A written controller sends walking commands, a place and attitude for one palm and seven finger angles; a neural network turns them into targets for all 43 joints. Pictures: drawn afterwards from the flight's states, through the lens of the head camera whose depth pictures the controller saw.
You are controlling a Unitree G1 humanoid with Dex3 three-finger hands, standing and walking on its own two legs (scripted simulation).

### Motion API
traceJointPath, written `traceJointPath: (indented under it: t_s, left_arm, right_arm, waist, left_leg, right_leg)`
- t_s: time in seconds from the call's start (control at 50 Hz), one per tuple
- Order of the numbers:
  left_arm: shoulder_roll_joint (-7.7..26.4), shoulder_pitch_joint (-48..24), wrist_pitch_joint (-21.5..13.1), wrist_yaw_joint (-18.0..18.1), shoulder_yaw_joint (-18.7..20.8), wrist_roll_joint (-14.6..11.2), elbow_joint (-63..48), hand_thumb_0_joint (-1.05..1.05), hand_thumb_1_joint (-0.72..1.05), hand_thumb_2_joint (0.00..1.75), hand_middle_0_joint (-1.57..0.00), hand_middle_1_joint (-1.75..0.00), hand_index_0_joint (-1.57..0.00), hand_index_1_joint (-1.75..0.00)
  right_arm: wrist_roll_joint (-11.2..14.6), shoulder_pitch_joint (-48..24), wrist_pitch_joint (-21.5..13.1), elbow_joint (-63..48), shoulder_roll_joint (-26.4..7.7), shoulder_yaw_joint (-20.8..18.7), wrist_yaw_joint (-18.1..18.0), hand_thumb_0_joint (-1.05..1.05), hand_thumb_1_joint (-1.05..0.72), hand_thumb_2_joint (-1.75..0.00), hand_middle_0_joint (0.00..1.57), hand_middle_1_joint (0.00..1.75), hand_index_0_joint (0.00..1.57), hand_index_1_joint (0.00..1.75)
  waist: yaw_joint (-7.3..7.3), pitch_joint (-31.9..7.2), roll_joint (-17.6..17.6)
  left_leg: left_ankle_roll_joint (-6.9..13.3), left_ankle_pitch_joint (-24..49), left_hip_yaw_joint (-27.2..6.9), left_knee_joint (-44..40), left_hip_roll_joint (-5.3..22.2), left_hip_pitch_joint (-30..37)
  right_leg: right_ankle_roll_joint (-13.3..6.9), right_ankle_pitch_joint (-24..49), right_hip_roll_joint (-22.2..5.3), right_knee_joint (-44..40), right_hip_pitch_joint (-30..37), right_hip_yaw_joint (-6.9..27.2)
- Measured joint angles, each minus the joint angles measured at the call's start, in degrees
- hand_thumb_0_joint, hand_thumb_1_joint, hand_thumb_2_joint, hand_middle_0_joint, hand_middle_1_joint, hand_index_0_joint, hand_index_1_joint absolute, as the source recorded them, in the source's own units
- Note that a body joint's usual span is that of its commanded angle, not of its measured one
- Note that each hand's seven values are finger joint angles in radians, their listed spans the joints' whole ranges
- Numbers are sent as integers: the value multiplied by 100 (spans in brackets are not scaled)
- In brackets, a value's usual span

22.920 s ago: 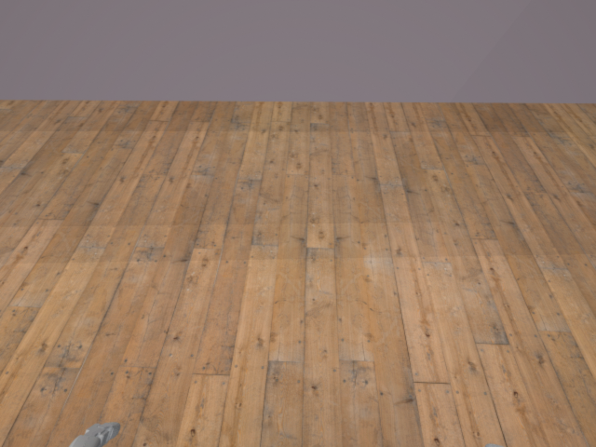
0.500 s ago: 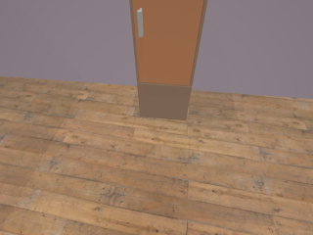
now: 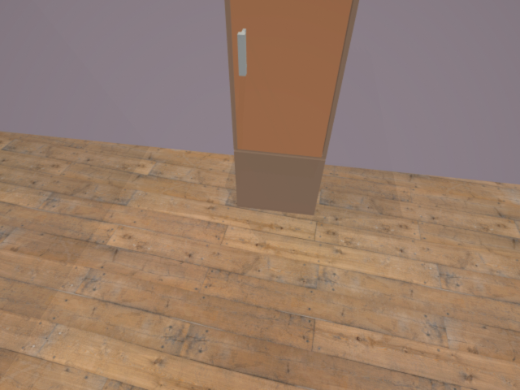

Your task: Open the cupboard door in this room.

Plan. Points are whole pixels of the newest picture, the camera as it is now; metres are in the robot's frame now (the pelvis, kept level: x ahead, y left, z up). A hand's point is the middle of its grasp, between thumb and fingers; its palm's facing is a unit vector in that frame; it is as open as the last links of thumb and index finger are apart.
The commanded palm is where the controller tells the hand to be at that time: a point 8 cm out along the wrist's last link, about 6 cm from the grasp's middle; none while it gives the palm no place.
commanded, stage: walk to a spot facing it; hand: left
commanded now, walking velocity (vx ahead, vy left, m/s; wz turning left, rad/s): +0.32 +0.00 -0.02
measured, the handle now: (243, 52) +1.08 +0.12 +0.06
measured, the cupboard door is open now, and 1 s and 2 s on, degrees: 0 0 0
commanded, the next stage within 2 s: take the last steps up to it in 0.32 s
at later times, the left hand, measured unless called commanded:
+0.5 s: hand (147, 369) +0.20 +0.23 -0.18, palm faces -0.06 -0.98 -0.17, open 7.4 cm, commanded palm none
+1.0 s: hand (193, 294) +0.34 +0.17 -0.16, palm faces -0.07 -0.97 -0.23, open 7.2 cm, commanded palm none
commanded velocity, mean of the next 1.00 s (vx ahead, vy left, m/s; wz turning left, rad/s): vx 0.27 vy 0.00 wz -0.09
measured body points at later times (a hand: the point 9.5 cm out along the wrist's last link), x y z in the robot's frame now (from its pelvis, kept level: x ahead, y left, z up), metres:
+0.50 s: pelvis +0.14 +0.05 +0.00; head +0.17 +0.06 +0.45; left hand +0.20 +0.28 -0.16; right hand +0.05 -0.13 -0.15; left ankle +0.05 +0.12 -0.74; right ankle +0.16 -0.09 -0.64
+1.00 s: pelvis +0.30 -0.02 +0.00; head +0.31 -0.04 +0.45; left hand +0.35 +0.22 -0.14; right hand +0.32 -0.26 -0.16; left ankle +0.36 +0.15 -0.67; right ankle +0.28 -0.08 -0.74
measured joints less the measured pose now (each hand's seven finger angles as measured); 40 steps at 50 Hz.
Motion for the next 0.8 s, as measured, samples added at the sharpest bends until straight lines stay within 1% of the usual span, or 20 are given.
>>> traceJointPath:
  t_s: [0.1, 0.14, 0.16, 0.18, 0.2, 0.22, 0.26, 0.3, 0.34, 0.42, 0.46, 0.5, 0.56, 0.62, 0.66, 0.68, 0.7, 0.72, 0.76, 0.8]
  left_arm:
    - [59, 198, -75, -36, 128, 53, -17, 0, 90, 90, -20, -30, -20, -30]
    - [91, 276, -112, -40, 163, 76, 5, 0, 90, 90, -20, -30, -20, -30]
    - [113, 315, -112, -45, 176, 79, 29, 0, 90, 90, -20, -30, -20, -30]
    - [140, 361, -97, -55, 184, 67, 59, 0, 90, 90, -20, -30, -20, -30]
    - [172, 395, -61, -71, 193, 48, 101, 0, 90, 90, -20, -30, -20, -30]
    - [186, 406, -2, -88, 187, 29, 146, 0, 90, 90, -20, -30, -20, -30]
    - [183, 352, 115, -100, 170, 42, 212, 0, 91, 90, -20, -30, -20, -30]
    - [218, 197, 161, -125, 181, 57, 204, 1, 91, 90, -20, -30, -20, -30]
    - [308, -27, 157, -143, 216, 73, 81, 1, 91, 90, -20, -30, -20, -30]
    - [498, -495, 163, -161, 327, 72, -301, 1, 91, 90, -20, -30, -20, -30]
    - [557, -713, 189, -175, 374, 71, -470, 1, 91, 90, -20, -30, -19, -30]
    - [585, -937, 208, -188, 386, 67, -602, 1, 91, 90, -20, -30, -19, -30]
    - [571, -1279, 206, -217, 348, 61, -747, 0, 91, 90, -19, -30, -19, -30]
    - [511, -1551, 141, -228, 270, 52, -856, 0, 91, 90, -19, -30, -19, -30]
    - [469, -1626, 30, -235, 215, 61, -914, 0, 91, 90, -19, -30, -19, -30]
    - [466, -1614, -56, -243, 190, 74, -934, 0, 91, 90, -20, -30, -19, -30]
    - [440, -1617, -151, -230, 188, 87, -931, 0, 91, 90, -20, -30, -19, -30]
    - [411, -1612, -223, -211, 181, 66, -923, 0, 91, 90, -20, -30, -20, -30]
    - [361, -1560, -259, -179, 160, 18, -868, 0, 91, 90, -20, -30, -20, -30]
    - [328, -1435, -263, -122, 220, -60, -804, -1, 92, 90, -20, -30, -20, -30]
  right_arm:
    - [-24, 55, 71, -105, -84, -82, 94, 1, -92, -90, 20, 30, 20, 29]
    - [-12, -20, 48, -179, -116, -98, 110, 1, -91, -90, 20, 30, 20, 29]
    - [-5, -65, 12, -230, -128, -99, 111, 1, -91, -90, 20, 30, 20, 29]
    - [0, -109, -52, -283, -136, -95, 107, 1, -91, -90, 20, 30, 20, 29]
    - [-10, -164, -136, -322, -125, -94, 94, 1, -91, -90, 20, 30, 20, 29]
    - [-30, -196, -227, -375, -123, -100, 75, 1, -91, -90, 20, 30, 20, 29]
    - [-48, -199, -341, -458, -140, -103, 28, 1, -91, -90, 20, 30, 20, 29]
    - [-41, -137, -379, -475, -115, -87, -14, 1, -91, -90, 20, 30, 20, 29]
    - [-37, -33, -407, -431, -29, -41, -33, 0, -91, -90, 20, 30, 20, 29]
    - [-13, 244, -417, -267, 208, 51, -44, 0, -91, -90, 20, 30, 20, 29]
    - [-12, 375, -396, -187, 308, 76, -45, 0, -91, -90, 20, 30, 20, 29]
    - [-28, 481, -382, -123, 382, 83, -44, 0, -91, -90, 20, 30, 20, 29]
    - [-59, 598, -383, -48, 433, 67, -39, 1, -91, -90, 20, 30, 20, 29]
    - [-60, 677, -348, 33, 401, 23, -23, 1, -91, -90, 20, 30, 20, 30]
    - [-30, 755, -299, 100, 350, -10, -12, 1, -91, -90, 20, 30, 21, 30]
    - [-7, 821, -271, 137, 337, -27, 5, 1, -91, -90, 20, 30, 21, 30]
    - [28, 808, -219, 175, 305, -43, 31, 1, -91, -90, 20, 30, 21, 30]
    - [62, 725, -145, 174, 258, -53, 48, 1, -91, -90, 20, 30, 21, 30]
    - [83, 494, -34, 82, 155, -103, 61, 1, -91, -90, 20, 30, 20, 30]
    - [55, 247, 3, -55, 48, -164, 71, 1, -91, -90, 20, 30, 20, 29]
  waist:
    - [90, 38, 9]
    - [132, 126, -40]
    - [140, 171, -81]
    - [143, 213, -146]
    - [140, 249, -259]
    - [119, 254, -310]
    - [52, 235, -244]
    - [-30, 219, -156]
    - [-61, 244, -130]
    - [-15, 286, -154]
    - [-16, 298, -163]
    - [-58, 336, -154]
    - [-169, 440, -125]
    - [-273, 548, -58]
    - [-298, 569, -13]
    - [-287, 538, -43]
    - [-230, 529, -23]
    - [-205, 555, -1]
    - [-216, 625, 15]
    - [-190, 600, 18]
  left_leg:
    - [91, -793, -25, 1134, 24, -491]
    - [115, -915, 19, 1192, -13, -613]
    - [124, -834, 59, 996, -36, -599]
    - [170, -467, 126, 764, -75, -518]
    - [263, -254, 240, 742, -147, -452]
    - [343, -307, 340, 785, -181, -408]
    - [434, -528, 480, 706, -162, -215]
    - [434, -538, 566, 384, -164, 56]
    - [415, -432, 632, -2, -195, 330]
    - [363, -353, 798, -552, -223, 782]
    - [324, -397, 883, -694, -223, 957]
    - [283, -464, 945, -789, -216, 1117]
    - [200, -593, 1019, -879, -211, 1349]
    - [70, -844, 1099, -767, -142, 1550]
    - [-24, -1128, 1120, -369, -30, 1598]
    - [-56, -1280, 1097, 87, 28, 1514]
    - [-31, -1298, 971, 852, 155, 1245]
    - [-7, -1362, 620, 1856, 185, 835]
    - [53, -1314, -22, 3541, 87, 22]
    - [75, -858, -314, 4316, 87, -669]
  right_leg:
    - [50, -174, 50, -17, 132, -105]
    - [120, -251, 11, 3, 193, -99]
    - [169, -322, -27, 70, 206, -82]
    - [226, -437, -92, 226, 185, -37]
    - [207, -577, -202, 558, 68, 60]
    - [179, -763, -257, 1154, -173, 161]
    - [89, -989, -220, 2529, -768, 297]
    - [56, -743, -244, 3478, -1325, 303]
    - [90, -357, -306, 3991, -1824, 324]
    - [179, 290, -374, 4471, -2668, 405]
    - [214, 495, -393, 4456, -2943, 384]
    - [232, 643, -407, 4119, -3052, 297]
    - [202, 741, -402, 3116, -2932, 95]
    - [67, 576, -264, 1997, -2553, -98]
    - [-35, 671, -127, 1313, -2128, -213]
    - [-111, 846, -104, 959, -1835, -260]
    - [-240, 729, -59, 1011, -1776, -283]
    - [-338, 547, -28, 1191, -1769, -300]
    - [-424, 323, -10, 1237, -1560, -348]
    - [-370, 340, 18, 974, -1284, -377]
